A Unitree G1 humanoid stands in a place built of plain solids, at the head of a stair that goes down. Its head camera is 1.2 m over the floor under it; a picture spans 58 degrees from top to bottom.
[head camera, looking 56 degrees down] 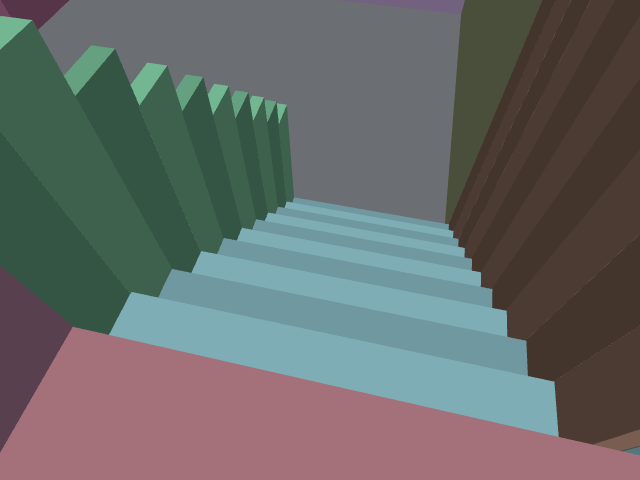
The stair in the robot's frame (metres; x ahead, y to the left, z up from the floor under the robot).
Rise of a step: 0.20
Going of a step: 0.22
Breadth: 1.46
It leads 13 degrees to the right of straight ahead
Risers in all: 11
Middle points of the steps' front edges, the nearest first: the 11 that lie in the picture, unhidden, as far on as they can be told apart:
0.34 0.01 0.00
0.56 -0.03 -0.20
0.77 -0.08 -0.40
0.99 -0.13 -0.60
1.20 -0.18 -0.80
1.42 -0.23 -1.00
1.63 -0.27 -1.20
1.85 -0.32 -1.40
2.06 -0.37 -1.60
2.28 -0.42 -1.80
2.49 -0.47 -2.00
